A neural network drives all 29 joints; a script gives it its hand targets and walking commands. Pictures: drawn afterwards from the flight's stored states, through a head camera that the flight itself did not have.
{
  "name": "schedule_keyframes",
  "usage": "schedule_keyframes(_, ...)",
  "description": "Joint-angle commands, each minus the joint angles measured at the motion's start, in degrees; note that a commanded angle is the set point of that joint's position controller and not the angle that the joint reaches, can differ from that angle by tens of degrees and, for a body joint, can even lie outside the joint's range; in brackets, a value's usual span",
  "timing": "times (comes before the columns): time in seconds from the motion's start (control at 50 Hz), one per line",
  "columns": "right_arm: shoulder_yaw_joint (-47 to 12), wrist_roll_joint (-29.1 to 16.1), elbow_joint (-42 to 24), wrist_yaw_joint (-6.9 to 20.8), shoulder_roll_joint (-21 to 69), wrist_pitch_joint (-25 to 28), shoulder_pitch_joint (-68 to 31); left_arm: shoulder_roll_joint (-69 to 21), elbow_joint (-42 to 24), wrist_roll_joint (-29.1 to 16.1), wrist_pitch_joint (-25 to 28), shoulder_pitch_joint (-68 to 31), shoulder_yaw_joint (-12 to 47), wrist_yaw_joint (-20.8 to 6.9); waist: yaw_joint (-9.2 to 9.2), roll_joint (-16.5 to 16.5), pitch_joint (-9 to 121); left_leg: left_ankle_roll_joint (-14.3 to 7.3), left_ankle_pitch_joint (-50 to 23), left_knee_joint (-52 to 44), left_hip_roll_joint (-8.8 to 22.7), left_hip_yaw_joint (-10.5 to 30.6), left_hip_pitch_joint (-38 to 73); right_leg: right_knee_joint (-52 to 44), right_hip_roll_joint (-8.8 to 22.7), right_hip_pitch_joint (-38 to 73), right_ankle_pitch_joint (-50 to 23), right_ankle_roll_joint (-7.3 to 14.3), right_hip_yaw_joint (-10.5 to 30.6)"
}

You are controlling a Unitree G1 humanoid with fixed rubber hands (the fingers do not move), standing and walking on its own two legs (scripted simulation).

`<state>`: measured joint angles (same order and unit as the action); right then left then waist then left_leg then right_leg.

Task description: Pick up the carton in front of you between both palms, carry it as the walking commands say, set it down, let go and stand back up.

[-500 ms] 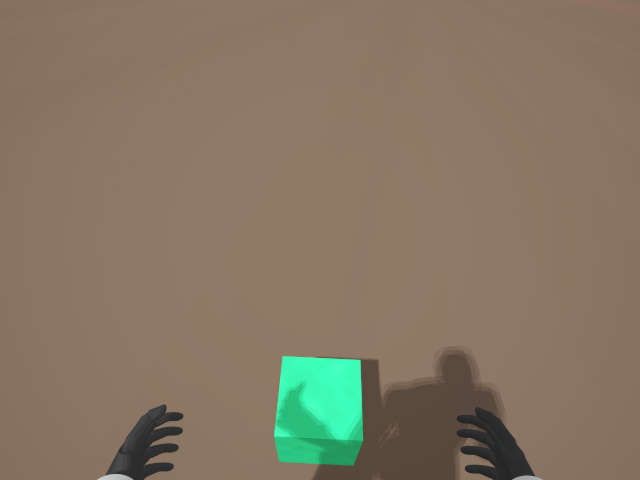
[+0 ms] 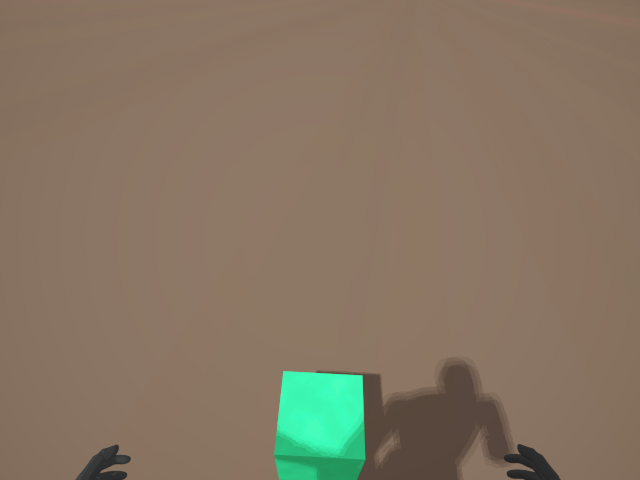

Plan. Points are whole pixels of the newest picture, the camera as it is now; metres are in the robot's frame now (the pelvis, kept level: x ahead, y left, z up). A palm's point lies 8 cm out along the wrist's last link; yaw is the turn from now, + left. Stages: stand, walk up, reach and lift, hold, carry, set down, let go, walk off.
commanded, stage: stand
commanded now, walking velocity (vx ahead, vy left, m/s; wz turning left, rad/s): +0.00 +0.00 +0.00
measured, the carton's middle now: (319, 428) +0.40 -0.01 -0.65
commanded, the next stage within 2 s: none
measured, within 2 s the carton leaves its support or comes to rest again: neither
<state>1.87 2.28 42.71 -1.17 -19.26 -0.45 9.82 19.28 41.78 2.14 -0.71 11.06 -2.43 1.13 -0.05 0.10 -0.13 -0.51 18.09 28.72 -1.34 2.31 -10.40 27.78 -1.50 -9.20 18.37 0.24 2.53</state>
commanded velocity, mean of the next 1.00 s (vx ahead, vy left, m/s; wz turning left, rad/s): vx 0.00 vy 0.00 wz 0.00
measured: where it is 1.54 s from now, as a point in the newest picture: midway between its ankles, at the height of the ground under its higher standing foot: outside the picture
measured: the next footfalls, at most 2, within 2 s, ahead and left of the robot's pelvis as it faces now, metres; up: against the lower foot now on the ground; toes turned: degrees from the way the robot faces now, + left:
none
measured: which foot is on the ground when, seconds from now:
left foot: down 0.00-1.00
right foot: down 0.00-1.00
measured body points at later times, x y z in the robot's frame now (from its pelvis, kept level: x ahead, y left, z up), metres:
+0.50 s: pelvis -0.01 +0.00 +0.01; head -0.02 +0.00 +0.46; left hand +0.10 +0.30 -0.10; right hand +0.11 -0.30 -0.10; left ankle -0.03 +0.11 -0.74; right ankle -0.04 -0.12 -0.74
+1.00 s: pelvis -0.03 +0.00 +0.01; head -0.03 +0.00 +0.46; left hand +0.07 +0.31 -0.10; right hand +0.08 -0.31 -0.10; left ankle -0.03 +0.11 -0.74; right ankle -0.04 -0.12 -0.74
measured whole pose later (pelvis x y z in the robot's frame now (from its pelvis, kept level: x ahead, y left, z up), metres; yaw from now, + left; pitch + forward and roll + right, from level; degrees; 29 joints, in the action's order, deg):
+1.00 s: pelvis -0.03 +0.00 +0.01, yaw +0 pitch -2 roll +0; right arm 0.2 1.1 56.6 -0.9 -21.7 0.8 7.8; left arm 21.6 56.1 1.2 0.5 8.5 -0.8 0.7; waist -0.1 0.0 -1.3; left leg -0.5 11.9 21.1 -1.4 2.5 -6.8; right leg 20.6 -1.1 -5.7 12.5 0.1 2.5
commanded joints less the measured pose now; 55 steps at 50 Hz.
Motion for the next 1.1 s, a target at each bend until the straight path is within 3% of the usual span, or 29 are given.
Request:
schedule_keyframes(0.0, 2.0, -0.1, -2.6, -0.4, -8.7, 1.0, -1.6, 8.4, -2.6, -0.1, 0.9, -1.1, -1.9, 0.3, -0.03, 0.0, 3.7, 0.0, -23.5, -2.6, 5.5, 4.1, 2.8, -2.7, 5.3, 0.6, -21.4, -0.1, 3.5)
schedule_keyframes(0.64, 0.6, -0.9, 7.7, -0.1, -11.1, 1.8, -3.7, 10.9, 8.1, -0.7, 1.7, -3.6, -0.6, -0.1, -0.07, 0.0, 0.2, -0.5, -14.9, -9.4, 6.6, 5.8, 3.2, -9.1, 6.8, 1.9, -13.7, 0.6, 5.3)
schedule_keyframes(1.08, 0.0, -1.3, 12.2, 0.1, -12.2, 1.9, -4.4, 12.0, 12.7, -1.1, 1.9, -4.8, -0.1, -0.3, -0.03, 0.0, -0.1, -0.9, -14.0, -11.2, 7.1, 6.3, 3.4, -10.8, 7.3, 2.5, -12.8, 0.8, 5.6)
